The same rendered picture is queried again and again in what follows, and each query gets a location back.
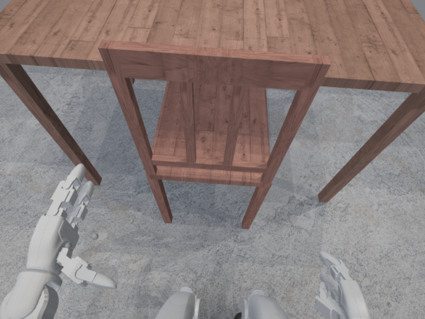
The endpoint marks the robot left forearm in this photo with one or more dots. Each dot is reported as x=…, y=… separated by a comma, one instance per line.
x=33, y=297

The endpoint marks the left robot shin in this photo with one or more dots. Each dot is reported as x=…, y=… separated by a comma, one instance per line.
x=185, y=289

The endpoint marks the robot left thigh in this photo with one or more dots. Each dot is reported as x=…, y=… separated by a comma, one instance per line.
x=181, y=305

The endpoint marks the right robot hand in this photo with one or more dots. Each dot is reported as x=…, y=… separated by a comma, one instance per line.
x=347, y=300

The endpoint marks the left robot hand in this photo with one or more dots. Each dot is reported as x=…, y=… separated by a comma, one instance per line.
x=58, y=226

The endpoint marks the table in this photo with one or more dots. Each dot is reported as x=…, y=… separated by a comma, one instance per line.
x=371, y=44

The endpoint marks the chair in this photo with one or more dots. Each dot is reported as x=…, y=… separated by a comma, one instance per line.
x=213, y=123

